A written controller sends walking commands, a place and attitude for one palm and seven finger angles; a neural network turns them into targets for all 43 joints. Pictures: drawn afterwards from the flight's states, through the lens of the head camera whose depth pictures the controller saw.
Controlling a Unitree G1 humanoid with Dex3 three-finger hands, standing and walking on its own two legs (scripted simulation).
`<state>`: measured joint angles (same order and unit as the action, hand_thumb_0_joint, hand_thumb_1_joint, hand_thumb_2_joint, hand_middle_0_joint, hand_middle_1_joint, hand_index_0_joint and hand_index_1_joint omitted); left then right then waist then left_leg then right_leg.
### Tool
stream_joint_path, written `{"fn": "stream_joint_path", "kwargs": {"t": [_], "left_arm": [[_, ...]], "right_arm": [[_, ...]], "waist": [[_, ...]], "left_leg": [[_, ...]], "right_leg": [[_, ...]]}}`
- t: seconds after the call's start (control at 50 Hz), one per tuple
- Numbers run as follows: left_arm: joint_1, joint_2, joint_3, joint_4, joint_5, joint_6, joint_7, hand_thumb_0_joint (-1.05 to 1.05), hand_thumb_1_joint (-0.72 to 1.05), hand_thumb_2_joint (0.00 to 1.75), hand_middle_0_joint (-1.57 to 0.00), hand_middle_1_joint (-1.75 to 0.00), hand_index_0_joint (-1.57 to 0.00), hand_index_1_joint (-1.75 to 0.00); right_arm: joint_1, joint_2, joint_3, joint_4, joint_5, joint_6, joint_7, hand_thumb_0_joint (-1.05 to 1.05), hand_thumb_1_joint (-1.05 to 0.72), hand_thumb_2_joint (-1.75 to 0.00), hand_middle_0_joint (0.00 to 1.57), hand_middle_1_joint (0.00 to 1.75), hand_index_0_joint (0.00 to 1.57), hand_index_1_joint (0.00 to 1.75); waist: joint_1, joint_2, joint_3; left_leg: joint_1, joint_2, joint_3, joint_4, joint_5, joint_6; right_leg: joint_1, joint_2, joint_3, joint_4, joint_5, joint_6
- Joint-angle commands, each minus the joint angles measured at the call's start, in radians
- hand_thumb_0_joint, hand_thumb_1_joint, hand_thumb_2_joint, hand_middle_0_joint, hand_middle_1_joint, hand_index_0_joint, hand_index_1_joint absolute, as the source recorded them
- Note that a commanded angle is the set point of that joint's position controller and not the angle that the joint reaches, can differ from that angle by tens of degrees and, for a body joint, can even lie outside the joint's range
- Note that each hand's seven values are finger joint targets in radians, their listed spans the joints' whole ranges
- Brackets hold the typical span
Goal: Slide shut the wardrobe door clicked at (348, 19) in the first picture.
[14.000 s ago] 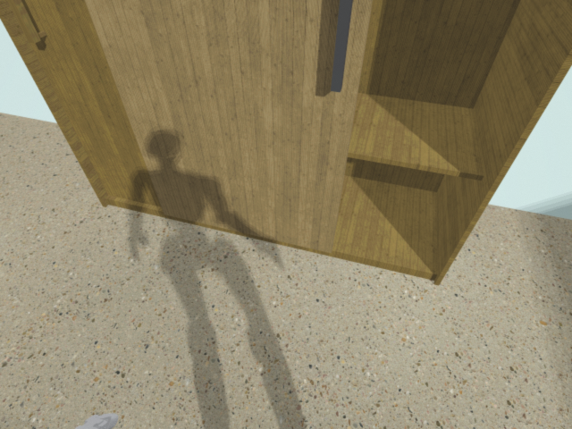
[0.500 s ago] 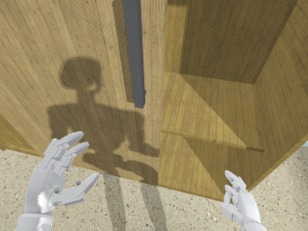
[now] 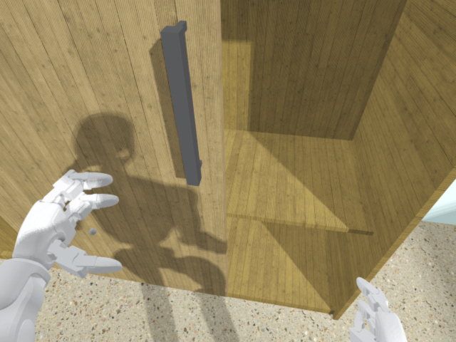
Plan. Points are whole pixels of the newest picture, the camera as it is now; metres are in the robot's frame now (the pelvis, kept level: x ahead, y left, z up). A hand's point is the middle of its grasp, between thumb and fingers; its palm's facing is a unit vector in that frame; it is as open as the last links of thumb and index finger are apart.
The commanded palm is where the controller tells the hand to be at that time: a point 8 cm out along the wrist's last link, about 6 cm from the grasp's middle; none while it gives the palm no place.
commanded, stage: raise the hand with hooked fingers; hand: left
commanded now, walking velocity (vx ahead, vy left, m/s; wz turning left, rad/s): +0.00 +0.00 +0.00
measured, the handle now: (189, 115) +0.44 +0.12 +0.20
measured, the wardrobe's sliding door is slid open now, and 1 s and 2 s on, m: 0.44 0.44 0.44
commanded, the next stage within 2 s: move the hooked fingers beside the handle in 0.94 s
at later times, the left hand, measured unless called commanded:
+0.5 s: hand (29, 148) +0.26 +0.27 +0.26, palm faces +0.09 -0.98 -0.16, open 14.0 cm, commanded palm +0.23 +0.30 +0.24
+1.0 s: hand (52, 165) +0.28 +0.27 +0.22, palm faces +0.05 -0.99 -0.14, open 14.0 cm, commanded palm +0.23 +0.31 +0.24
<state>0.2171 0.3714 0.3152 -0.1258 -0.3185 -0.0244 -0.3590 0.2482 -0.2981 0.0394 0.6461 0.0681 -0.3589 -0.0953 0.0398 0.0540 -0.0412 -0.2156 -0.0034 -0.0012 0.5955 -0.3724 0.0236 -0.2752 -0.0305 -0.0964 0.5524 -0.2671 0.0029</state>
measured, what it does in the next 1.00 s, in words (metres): stands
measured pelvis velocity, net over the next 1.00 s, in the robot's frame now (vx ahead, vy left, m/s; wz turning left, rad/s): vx -0.01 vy -0.01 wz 0.00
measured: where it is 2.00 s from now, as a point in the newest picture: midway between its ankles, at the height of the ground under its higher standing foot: outside the picture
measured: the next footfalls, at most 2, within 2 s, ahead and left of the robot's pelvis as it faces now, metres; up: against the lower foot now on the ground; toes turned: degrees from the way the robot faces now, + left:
none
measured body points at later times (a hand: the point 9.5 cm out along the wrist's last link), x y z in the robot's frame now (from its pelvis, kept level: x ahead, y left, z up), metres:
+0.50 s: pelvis +0.00 -0.02 +0.01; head -0.04 -0.05 +0.46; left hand +0.25 +0.33 +0.27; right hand +0.19 -0.23 -0.06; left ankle -0.03 +0.10 -0.73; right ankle +0.02 -0.12 -0.73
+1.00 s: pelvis -0.01 -0.01 +0.01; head -0.02 -0.04 +0.46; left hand +0.27 +0.32 +0.23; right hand +0.19 -0.24 -0.06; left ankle -0.03 +0.10 -0.73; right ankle +0.02 -0.12 -0.73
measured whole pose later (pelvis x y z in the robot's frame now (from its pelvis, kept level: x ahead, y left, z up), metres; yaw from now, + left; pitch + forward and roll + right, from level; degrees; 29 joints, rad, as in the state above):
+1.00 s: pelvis -0.01 -0.01 +0.01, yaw +0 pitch -2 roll +0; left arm -0.21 0.54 0.50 0.15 -0.32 0.25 -0.50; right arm 0.20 -0.31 0.09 0.62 0.09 -0.25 -0.08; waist 0.06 0.09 -0.01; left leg -0.14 0.00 0.00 0.48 -0.30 0.01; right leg -0.21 -0.02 -0.10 0.45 -0.20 -0.01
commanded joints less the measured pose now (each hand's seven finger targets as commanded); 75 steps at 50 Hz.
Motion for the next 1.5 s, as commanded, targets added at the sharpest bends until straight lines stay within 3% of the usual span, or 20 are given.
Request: {"fn": "stream_joint_path", "kwargs": {"t": [0.0, 0.08, 0.18, 0.26, 0.34, 0.4, 0.48, 0.54, 0.64, 0.68, 0.76, 0.82, 0.88, 0.96, 1.0, 1.14, 1.22, 1.28, 1.36, 1.48], "left_arm": [[-0.32, 0.293, 0.246, -0.238, -0.064, -0.07, 0.006, 0.0, -0.48, 0.31, -0.3, -1.18, -0.3, -1.18], [-0.396, 0.256, 0.199, -0.098, -0.072, -0.016, -0.039, 0.0, -0.5, 0.3, -0.3, -1.2, -0.3, -1.2], [-0.476, 0.296, 0.185, 0.007, -0.035, 0.107, -0.085, 0.0, -0.5, 0.3, -0.3, -1.2, -0.3, -1.2], [-0.609, 0.431, 0.297, -0.062, -0.052, 0.14, -0.112, 0.0, -0.5, 0.3, -0.3, -1.2, -0.3, -1.2], [-0.702, 0.496, 0.364, -0.088, -0.068, 0.106, -0.111, 0.0, -0.5, 0.3, -0.3, -1.2, -0.3, -1.2], [-0.746, 0.483, 0.34, 0.02, -0.066, 0.123, -0.12, 0.0, -0.5, 0.3, -0.3, -1.2, -0.3, -1.2], [-0.634, 0.383, 0.24, 0.261, -0.038, 0.203, -0.153, 0.0, -0.5, 0.3, -0.3, -1.2, -0.3, -1.2], [-0.636, 0.372, 0.204, 0.221, -0.038, 0.227, -0.175, 0.0, -0.5, 0.3, -0.3, -1.2, -0.3, -1.2], [-0.739, 0.567, 0.394, -0.159, -0.068, 0.147, -0.156, 0.0, -0.5, 0.3, -0.3, -1.2, -0.3, -1.2], [-0.677, 0.617, 0.471, -0.18, -0.071, 0.106, -0.114, 0.0, -0.5, 0.3, -0.3, -1.2, -0.3, -1.2], [-0.67, 0.488, 0.392, 0.046, -0.061, 0.129, -0.084, 0.0, -0.5, 0.3, -0.3, -1.2, -0.3, -1.2], [-0.714, 0.406, 0.258, 0.162, -0.032, 0.209, -0.103, 0.0, -0.5, 0.3, -0.3, -1.2, -0.3, -1.2], [-0.707, 0.334, 0.165, 0.16, -0.022, 0.231, -0.128, 0.0, -0.5, 0.3, -0.3, -1.2, -0.3, -1.2], [-0.748, 0.491, 0.302, -0.05, -0.045, 0.194, -0.171, 0.0, -0.5, 0.3, -0.3, -1.2, -0.3, -1.2], [-0.736, 0.556, 0.389, -0.13, -0.067, 0.143, -0.159, 0.0, -0.5, 0.3, -0.3, -1.2, -0.3, -1.2], [-0.656, 0.402, 0.292, 0.127, -0.055, 0.196, -0.111, 0.0, -0.5, 0.3, -0.3, -1.2, -0.3, -1.2], [-0.742, 0.305, 0.135, 0.047, -0.024, 0.258, -0.122, 0.0, -0.5, 0.3, -0.3, -1.2, -0.3, -1.2], [-0.79, 0.374, 0.191, -0.047, -0.026, 0.226, -0.112, 0.0, -0.5, 0.3, -0.3, -1.2, -0.3, -1.2], [-0.844, 0.398, 0.257, -0.17, -0.036, 0.135, -0.065, 0.0, -0.5, 0.3, -0.3, -1.2, -0.3, -1.2], [-0.677, 0.328, 0.234, 0.114, -0.014, 0.23, -0.029, 0.0, -0.5, 0.3, -0.3, -1.2, -0.3, -1.2]], "right_arm": [[-0.135, -0.084, -0.017, -0.156, -0.006, -0.065, -0.008, 0.0, -0.9, -0.9, 0.2, 0.3, 0.2, 0.3], [-0.142, -0.085, -0.005, -0.138, -0.001, -0.053, -0.001, 0.0, -0.9, -0.9, 0.2, 0.3, 0.2, 0.3], [-0.154, -0.105, -0.004, -0.154, 0.012, -0.004, 0.001, 0.0, -0.9, -0.9, 0.2, 0.3, 0.2, 0.3], [-0.186, -0.101, 0.001, -0.184, 0.011, 0.017, 0.001, 0.0, -0.9, -0.9, 0.2, 0.3, 0.2, 0.3], [-0.201, -0.084, 0.014, -0.182, 0.005, 0.019, 0.003, 0.0, -0.9, -0.9, 0.2, 0.3, 0.2, 0.3], [-0.197, -0.091, 0.014, -0.159, 0.01, 0.025, 0.004, 0.0, -0.9, -0.9, 0.2, 0.3, 0.2, 0.3], [-0.172, -0.118, -0.001, -0.15, 0.023, 0.047, 0.011, 0.0, -0.9, -0.9, 0.2, 0.3, 0.2, 0.3], [-0.188, -0.136, -0.012, -0.178, 0.032, 0.059, 0.02, 0.0, -0.9, -0.9, 0.2, 0.3, 0.2, 0.3], [-0.22, -0.101, -0.004, -0.231, 0.017, 0.041, 0.023, 0.0, -0.9, -0.9, 0.2, 0.3, 0.2, 0.3], [-0.206, -0.089, 0.002, -0.214, 0.002, 0.036, 0.021, 0.0, -0.9, -0.9, 0.2, 0.3, 0.2, 0.3], [-0.184, -0.102, -0.003, -0.155, 0.006, 0.038, 0.017, 0.0, -0.9, -0.9, 0.2, 0.3, 0.2, 0.3], [-0.181, -0.117, -0.005, -0.152, 0.022, 0.051, 0.011, 0.0, -0.9, -0.9, 0.2, 0.3, 0.2, 0.3], [-0.183, -0.12, -0.01, -0.178, 0.027, 0.051, 0.009, 0.0, -0.9, -0.9, 0.2, 0.3, 0.2, 0.3], [-0.206, -0.116, -0.005, -0.214, 0.021, 0.048, 0.012, 0.0, -0.9, -0.9, 0.2, 0.3, 0.2, 0.3], [-0.212, -0.099, 0.003, -0.209, 0.009, 0.044, 0.015, 0.0, -0.9, -0.9, 0.2, 0.3, 0.2, 0.3], [-0.185, -0.107, 0.001, -0.145, 0.012, 0.052, 0.021, 0.0, -0.9, -0.9, 0.2, 0.3, 0.2, 0.3], [-0.203, -0.106, 0.001, -0.177, 0.022, 0.064, 0.024, 0.0, -0.9, -0.9, 0.2, 0.3, 0.2, 0.3], [-0.205, -0.102, 0.001, -0.189, 0.016, 0.062, 0.018, 0.0, -0.9, -0.9, 0.2, 0.3, 0.2, 0.3], [-0.209, -0.081, 0.005, -0.185, 0.001, 0.046, 0.014, 0.0, -0.9, -0.9, 0.2, 0.3, 0.2, 0.3], [-0.194, -0.093, 0.0, -0.135, 0.006, 0.086, 0.026, 0.0, -0.9, -0.9, 0.2, 0.3, 0.2, 0.3]], "waist": [[0.019, 0.059, -0.154], [0.01, 0.093, -0.065], [0.004, 0.007, -0.011], [0.019, -0.003, -0.184], [0.023, 0.034, -0.226], [0.01, 0.072, -0.126], [0.001, -0.034, 0.007], [0.0, -0.047, -0.055], [0.042, 0.05, -0.375], [0.051, 0.025, -0.336], [0.019, 0.085, -0.049], [-0.003, 0.092, 0.058], [-0.016, -0.008, -0.019], [0.013, -0.006, -0.31], [0.028, 0.023, -0.338], [0.008, 0.049, -0.011], [-0.013, 0.048, -0.056], [-0.008, 0.0, -0.185], [0.011, 0.058, -0.309], [0.02, 0.041, -0.072]], "left_leg": [[0.021, 0.004, -0.059, -0.155, 0.342, -0.012], [0.026, 0.003, -0.048, -0.176, 0.323, -0.013], [-0.006, 0.003, -0.036, -0.191, 0.259, 0.002], [0.055, -0.008, -0.044, -0.188, 0.306, 0.007], [0.084, -0.013, -0.043, -0.194, 0.33, 0.007], [0.061, -0.01, -0.037, -0.206, 0.294, 0.004], [-0.014, 0.003, -0.028, -0.197, 0.238, 0.002], [-0.009, 0.0, -0.028, -0.181, 0.229, 0.002], [0.115, -0.021, -0.029, -0.166, 0.374, 0.013], [0.092, -0.014, -0.023, -0.169, 0.389, 0.016], [0.025, -0.001, -0.021, -0.212, 0.293, 0.005], [0.001, 0.002, -0.022, -0.231, 0.214, -0.002], [0.021, 0.002, -0.03, -0.203, 0.216, 0.006], [0.112, -0.017, -0.034, -0.175, 0.329, 0.016], [0.119, -0.017, -0.033, -0.176, 0.37, 0.014], [0.028, 0.003, -0.036, -0.232, 0.303, -0.003], [0.063, 0.001, -0.044, -0.23, 0.29, -0.003], [0.116, -0.002, -0.049, -0.21, 0.322, 0.004], [0.184, -0.003, -0.056, -0.21, 0.429, -0.009], [0.05, 0.005, -0.031, -0.235, 0.401, -0.02]], "right_leg": [[0.169, 0.034, 0.007, -0.082, 0.235, -0.029], [0.138, 0.038, 0.017, -0.116, 0.246, -0.031], [0.121, 0.037, 0.024, -0.14, 0.192, -0.023], [0.208, 0.029, 0.034, -0.136, 0.239, -0.021], [0.239, 0.031, 0.036, -0.15, 0.255, -0.023], [0.193, 0.026, 0.043, -0.176, 0.223, -0.026], [0.108, 0.019, 0.055, -0.18, 0.157, -0.024], [0.114, 0.011, 0.058, -0.156, 0.145, -0.018], [0.299, 0.014, 0.057, -0.122, 0.291, -0.017], [0.306, 0.019, 0.056, -0.133, 0.298, -0.017], [0.15, 0.025, 0.043, -0.172, 0.212, -0.029], [0.079, 0.024, 0.042, -0.194, 0.116, -0.028], [0.092, 0.023, 0.051, -0.179, 0.117, -0.023], [0.248, 0.02, 0.054, -0.135, 0.258, -0.015], [0.282, 0.022, 0.049, -0.137, 0.294, -0.018], [0.115, 0.031, 0.02, -0.172, 0.219, -0.031], [0.111, 0.027, 0.021, -0.164, 0.199, -0.028], [0.157, 0.036, 0.024, -0.156, 0.217, -0.023], [0.219, 0.036, 0.02, -0.135, 0.304, -0.029], [0.16, 0.029, 0.009, -0.155, 0.292, -0.037]]}}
